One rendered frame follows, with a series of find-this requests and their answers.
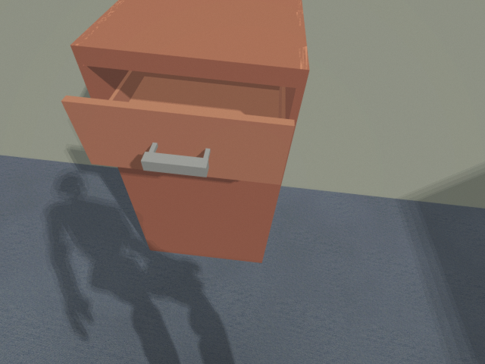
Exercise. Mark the drawer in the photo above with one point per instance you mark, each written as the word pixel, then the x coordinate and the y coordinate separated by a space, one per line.
pixel 244 124

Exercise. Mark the handle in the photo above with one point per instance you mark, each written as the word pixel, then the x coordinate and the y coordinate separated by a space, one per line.
pixel 175 164

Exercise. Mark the cabinet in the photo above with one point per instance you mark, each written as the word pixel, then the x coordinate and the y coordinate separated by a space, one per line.
pixel 248 41

